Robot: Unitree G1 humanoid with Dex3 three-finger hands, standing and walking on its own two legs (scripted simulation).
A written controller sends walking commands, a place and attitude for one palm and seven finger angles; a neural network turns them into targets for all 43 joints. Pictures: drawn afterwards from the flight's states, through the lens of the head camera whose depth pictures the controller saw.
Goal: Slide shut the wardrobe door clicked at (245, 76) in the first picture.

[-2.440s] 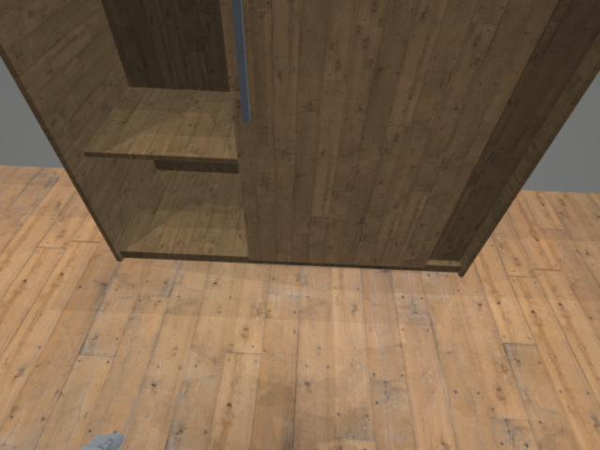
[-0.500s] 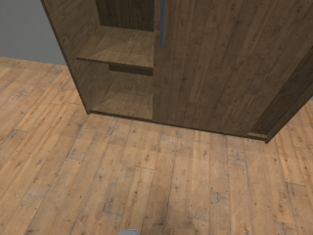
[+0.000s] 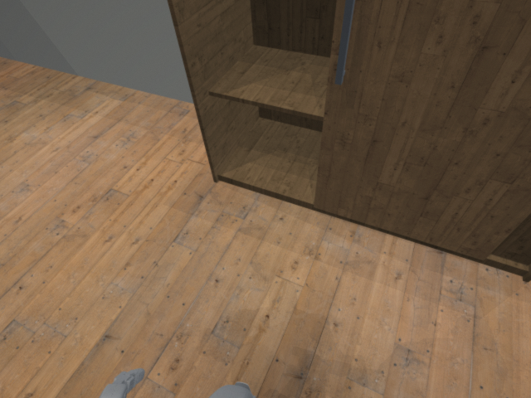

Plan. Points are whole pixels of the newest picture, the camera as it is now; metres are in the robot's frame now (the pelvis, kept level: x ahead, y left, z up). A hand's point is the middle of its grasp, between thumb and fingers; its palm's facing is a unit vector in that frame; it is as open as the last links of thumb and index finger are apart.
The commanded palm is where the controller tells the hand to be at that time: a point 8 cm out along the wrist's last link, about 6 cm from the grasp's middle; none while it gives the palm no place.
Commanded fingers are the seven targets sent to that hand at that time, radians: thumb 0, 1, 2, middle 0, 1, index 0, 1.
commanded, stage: walk to a spot facing it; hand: right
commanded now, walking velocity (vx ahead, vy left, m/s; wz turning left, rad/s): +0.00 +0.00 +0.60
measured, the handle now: (349, 18) +0.95 -0.19 +0.13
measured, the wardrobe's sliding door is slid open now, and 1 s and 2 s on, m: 0.53 0.53 0.53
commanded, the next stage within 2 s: turn to face it in 1.28 s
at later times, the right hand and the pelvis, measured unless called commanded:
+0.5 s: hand out of the picture +0.15 -0.14 -0.15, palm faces -0.30 +0.92 -0.23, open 7.4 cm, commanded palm none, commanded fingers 0.00 -0.90 -0.90 0.20 0.30 0.20 0.30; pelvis +0.00 +0.02 +0.00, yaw +19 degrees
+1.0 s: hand (336, 300) +0.33 -0.12 -0.16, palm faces -0.53 +0.84 -0.15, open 7.4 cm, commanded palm none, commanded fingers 0.00 -0.90 -0.90 0.20 0.30 0.20 0.30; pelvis +0.17 +0.01 +0.01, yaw +37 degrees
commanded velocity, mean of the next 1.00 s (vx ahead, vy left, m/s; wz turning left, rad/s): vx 0.24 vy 0.00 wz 0.58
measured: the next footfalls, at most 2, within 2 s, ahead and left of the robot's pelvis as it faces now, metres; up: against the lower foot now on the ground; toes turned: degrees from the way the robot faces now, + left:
left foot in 0.36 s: +0.00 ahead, +0.15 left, +0.00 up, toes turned +20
right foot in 0.74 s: +0.21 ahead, -0.05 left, +0.00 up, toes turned +21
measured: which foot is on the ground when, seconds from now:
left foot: up 0.00-0.34, down 0.36-0.74, up 0.76-1.00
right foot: down 0.00-0.34, up 0.36-0.72, down 0.74-1.00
